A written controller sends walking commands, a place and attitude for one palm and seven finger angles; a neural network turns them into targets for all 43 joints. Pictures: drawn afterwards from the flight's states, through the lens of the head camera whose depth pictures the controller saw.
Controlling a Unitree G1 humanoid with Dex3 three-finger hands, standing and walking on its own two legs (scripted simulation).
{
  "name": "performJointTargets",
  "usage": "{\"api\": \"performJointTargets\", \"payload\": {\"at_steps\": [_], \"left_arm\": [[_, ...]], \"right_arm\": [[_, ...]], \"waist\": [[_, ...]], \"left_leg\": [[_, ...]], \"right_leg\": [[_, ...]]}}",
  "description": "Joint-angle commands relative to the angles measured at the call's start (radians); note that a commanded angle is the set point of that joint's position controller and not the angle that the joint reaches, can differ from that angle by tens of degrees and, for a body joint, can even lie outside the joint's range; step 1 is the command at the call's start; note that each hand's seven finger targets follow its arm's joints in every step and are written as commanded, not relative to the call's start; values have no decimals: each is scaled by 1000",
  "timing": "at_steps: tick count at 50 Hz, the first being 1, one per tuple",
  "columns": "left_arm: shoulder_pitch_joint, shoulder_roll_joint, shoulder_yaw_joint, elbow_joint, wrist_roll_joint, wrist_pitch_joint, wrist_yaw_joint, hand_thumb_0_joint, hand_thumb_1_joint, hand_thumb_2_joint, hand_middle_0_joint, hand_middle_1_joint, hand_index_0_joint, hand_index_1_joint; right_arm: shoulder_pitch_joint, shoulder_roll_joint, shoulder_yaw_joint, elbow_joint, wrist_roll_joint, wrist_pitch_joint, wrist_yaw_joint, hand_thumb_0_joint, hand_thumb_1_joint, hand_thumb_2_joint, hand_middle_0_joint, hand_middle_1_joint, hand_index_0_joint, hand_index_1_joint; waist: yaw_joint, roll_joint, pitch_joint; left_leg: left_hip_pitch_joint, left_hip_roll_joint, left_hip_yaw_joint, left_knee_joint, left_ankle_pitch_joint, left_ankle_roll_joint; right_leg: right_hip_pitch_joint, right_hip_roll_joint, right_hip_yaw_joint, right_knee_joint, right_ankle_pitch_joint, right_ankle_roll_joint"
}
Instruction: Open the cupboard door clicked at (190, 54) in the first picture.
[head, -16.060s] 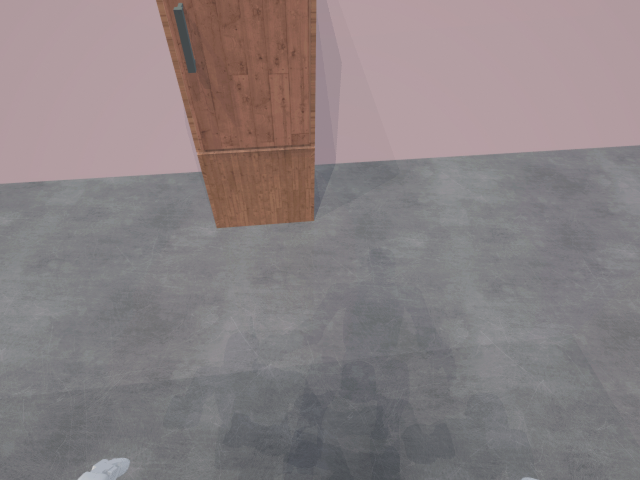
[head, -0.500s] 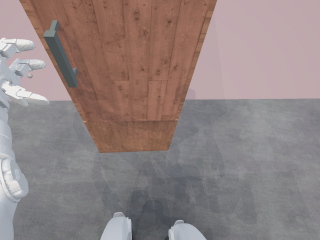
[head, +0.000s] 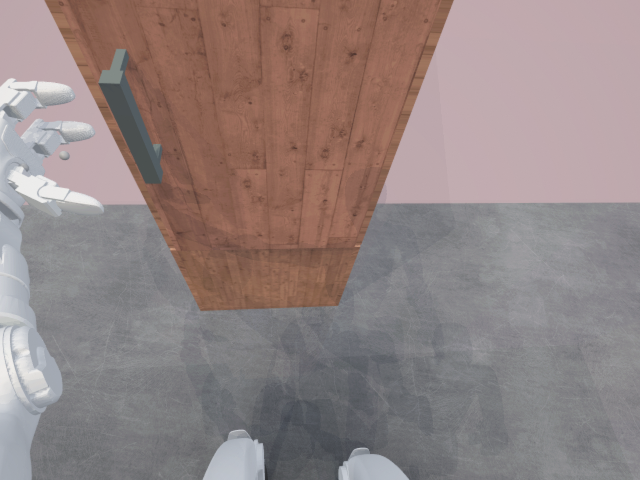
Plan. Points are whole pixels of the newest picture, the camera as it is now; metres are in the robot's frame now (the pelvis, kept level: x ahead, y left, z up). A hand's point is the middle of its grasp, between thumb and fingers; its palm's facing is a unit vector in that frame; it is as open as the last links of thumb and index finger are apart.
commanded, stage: move the hooked fingers beside the handle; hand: left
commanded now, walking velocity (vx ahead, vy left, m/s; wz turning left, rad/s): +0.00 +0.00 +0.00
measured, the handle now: (138, 122) +0.53 +0.21 +0.09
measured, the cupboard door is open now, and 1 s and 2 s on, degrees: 0 0 0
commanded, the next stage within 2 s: slide the fingers in behind the handle in 0.92 s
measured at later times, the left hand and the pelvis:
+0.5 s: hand (71, 156) +0.46 +0.27 +0.11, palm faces +0.01 -1.00 +0.00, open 14.0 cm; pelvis -0.01 +0.00 +0.00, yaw +1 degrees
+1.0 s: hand (70, 165) +0.46 +0.27 +0.10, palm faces +0.04 -1.00 +0.00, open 14.0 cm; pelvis +0.00 -0.01 +0.00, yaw +0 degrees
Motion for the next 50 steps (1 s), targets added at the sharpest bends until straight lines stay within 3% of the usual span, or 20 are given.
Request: {"api": "performJointTargets", "payload": {"at_steps": [1, 2, 5, 11, 14, 16, 17, 18, 19, 21, 24, 26, 29, 33, 35, 41, 44, 47, 48, 50], "left_arm": [[-379, 215, -22, -229, -32, -44, -8, 0, -500, 300, -300, -1200, -300, -1200], [-381, 209, -18, -259, -38, -53, -3, 0, -500, 300, -300, -1200, -300, -1200], [-392, 222, -1, -237, -40, -54, 19, 0, -500, 300, -300, -1200, -300, -1200], [-435, 319, 52, -201, -8, -75, 51, 0, -500, 300, -300, -1200, -300, -1200], [-475, 315, 27, -177, 7, -86, 47, 0, -500, 300, -300, -1200, -300, -1200], [-502, 270, -13, -202, 2, -92, 32, 0, -500, 300, -300, -1200, -300, -1200], [-499, 242, -24, -214, -13, -97, 22, 0, -500, 300, -300, -1200, -300, -1200], [-485, 271, -3, -204, -16, -98, 13, 0, -500, 300, -300, -1200, -300, -1200], [-470, 255, -13, -203, -22, -91, 5, 0, -500, 300, -300, -1200, -300, -1200], [-475, 205, -49, -178, -35, -68, -9, 0, -500, 300, -300, -1200, -300, -1200], [-426, 253, -10, -114, -37, -30, -12, 0, -500, 300, -300, -1200, -300, -1200], [-439, 273, -7, -122, -21, -20, 3, 0, -500, 300, -300, -1200, -300, -1200], [-462, 315, 25, -167, -4, -51, 36, 0, -500, 300, -300, -1200, -300, -1200], [-490, 348, 64, -260, -7, -113, 54, 0, -500, 300, -300, -1200, -300, -1200], [-460, 369, 82, -231, -7, -108, 46, 0, -500, 300, -300, -1200, -300, -1200], [-335, 318, 42, -140, -16, -28, -3, 0, -500, 300, -300, -1200, -300, -1200], [-360, 261, 1, -158, -32, -35, -13, 0, -500, 300, -300, -1200, -300, -1200], [-427, 265, 8, -197, -46, -69, -4, 0, -500, 300, -300, -1200, -300, -1200], [-429, 305, 40, -184, -45, -76, 0, 0, -500, 300, -300, -1200, -300, -1200], [-449, 315, 39, -171, -38, -83, 4, 0, -500, 300, -300, -1200, -300, -1200]], "right_arm": [[115, -192, -75, -64, -7, -25, -11, 0, -900, -900, 200, 300, 200, 300], [113, -189, -75, -67, -10, -27, -10, 0, -900, -900, 200, 300, 200, 300], [109, -191, -74, -65, -10, -25, -8, 0, -900, -900, 200, 300, 200, 300], [90, -196, -64, -74, -8, -28, -14, 0, -900, -900, 200, 300, 200, 300], [87, -194, -58, -67, -8, -29, -16, 0, -900, -900, 200, 300, 200, 300], [88, -192, -62, -63, -8, -33, -17, 0, -900, -900, 200, 300, 200, 300], [93, -190, -62, -63, -11, -37, -17, 0, -900, -900, 200, 300, 200, 300], [94, -199, -65, -55, -11, -36, -19, 0, -900, -900, 200, 300, 200, 300], [96, -197, -65, -57, -9, -35, -20, 0, -900, -900, 200, 300, 200, 300], [94, -194, -65, -49, -7, -37, -20, 0, -900, -900, 200, 300, 200, 300], [104, -201, -61, -52, -4, -34, -23, 0, -900, -900, 200, 300, 200, 300], [105, -199, -58, -60, -4, -31, -21, 0, -900, -900, 200, 300, 200, 300], [110, -195, -58, -67, -9, -30, -20, 0, -900, -900, 200, 300, 200, 300], [117, -194, -66, -64, -14, -36, -15, 0, -900, -900, 200, 300, 200, 300], [115, -198, -67, -58, -12, -35, -16, 0, -900, -900, 200, 300, 200, 300], [115, -196, -65, -71, 0, -18, -17, 0, -900, -900, 200, 300, 200, 300], [107, -192, -65, -75, -1, -19, -17, 0, -900, -900, 200, 300, 200, 300], [107, -194, -66, -67, -3, -23, -18, 0, -900, -900, 200, 300, 200, 300], [107, -200, -68, -63, -4, -25, -19, 0, -900, -900, 200, 300, 200, 300], [105, -199, -66, -58, -2, -29, -22, 0, -900, -900, 200, 300, 200, 300]], "waist": [[-2, 168, -407], [6, 194, -422], [-3, 127, -405], [3, 128, -381], [-13, 165, -375], [-22, 196, -404], [-24, 186, -430], [-17, 176, -451], [-17, 172, -464], [-30, 158, -428], [-16, 100, -387], [-13, 121, -365], [-9, 130, -396], [6, 189, -511], [6, 172, -496], [7, 99, -400], [-10, 98, -366], [-23, 106, -360], [-16, 100, -373], [-22, 102, -377]], "left_leg": [[587, -19, -86, -101, 377, 3], [609, -21, -88, -96, 409, 2], [578, -20, -91, -100, 369, 3], [496, -28, -77, -95, 300, 7], [499, -25, -81, -84, 282, 5], [547, -22, -90, -85, 289, 1], [567, -22, -93, -80, 310, 3], [581, -18, -98, -83, 315, -1], [584, -19, -97, -82, 327, 0], [563, -20, -93, -83, 297, 4], [486, -25, -83, -86, 279, 12], [459, -27, -79, -91, 261, 13], [465, -26, -77, -80, 284, 12], [544, -24, -81, -68, 337, 5], [518, -23, -76, -68, 336, 6], [437, -32, -49, -82, 309, 19], [452, -30, -53, -82, 310, 18], [457, -30, -60, -77, 284, 20], [451, -28, -63, -76, 273, 18], [435, -29, -64, -72, 258, 19]], "right_leg": [[-76, 26, -8, -116, 299, -19], [-75, 26, -8, -110, 308, -25], [-67, 25, -8, -113, 297, -19], [-34, 19, 10, -106, 274, -16], [-68, 19, 13, -103, 251, -17], [-91, 20, 10, -106, 240, -20], [-86, 24, 7, -102, 252, -22], [-85, 23, 6, -103, 250, -21], [-79, 24, 5, -103, 261, -21], [-95, 21, 2, -112, 247, -17], [-63, 19, 5, -113, 256, -14], [-67, 16, 6, -110, 243, -13], [-57, 18, 13, -100, 258, -14], [-32, 26, 18, -87, 289, -17], [-9, 26, 20, -89, 305, -17], [20, 24, 20, -114, 333, -7], [-17, 25, 15, -114, 327, -8], [-41, 27, 20, -114, 291, -13], [-36, 25, 24, -112, 279, -11], [-32, 22, 29, -110, 267, -11]]}}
